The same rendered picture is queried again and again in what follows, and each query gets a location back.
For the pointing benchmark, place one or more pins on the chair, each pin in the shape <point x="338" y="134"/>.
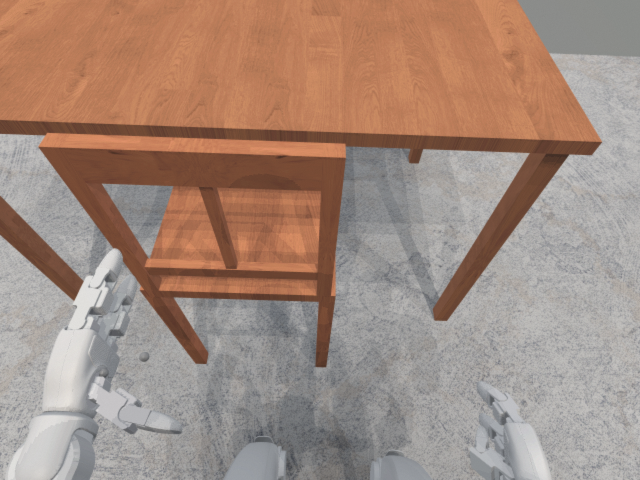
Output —
<point x="246" y="219"/>

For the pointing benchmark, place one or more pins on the robot right hand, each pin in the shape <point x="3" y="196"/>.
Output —
<point x="516" y="444"/>

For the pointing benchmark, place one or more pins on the left robot shin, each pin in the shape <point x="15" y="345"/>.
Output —
<point x="263" y="439"/>

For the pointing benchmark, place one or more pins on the right robot thigh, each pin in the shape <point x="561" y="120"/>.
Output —
<point x="393" y="467"/>

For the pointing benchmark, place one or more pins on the robot left forearm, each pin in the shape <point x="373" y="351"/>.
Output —
<point x="58" y="447"/>

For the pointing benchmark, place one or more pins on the table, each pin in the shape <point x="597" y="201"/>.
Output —
<point x="467" y="75"/>

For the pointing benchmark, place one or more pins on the robot left hand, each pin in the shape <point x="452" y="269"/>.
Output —
<point x="88" y="344"/>

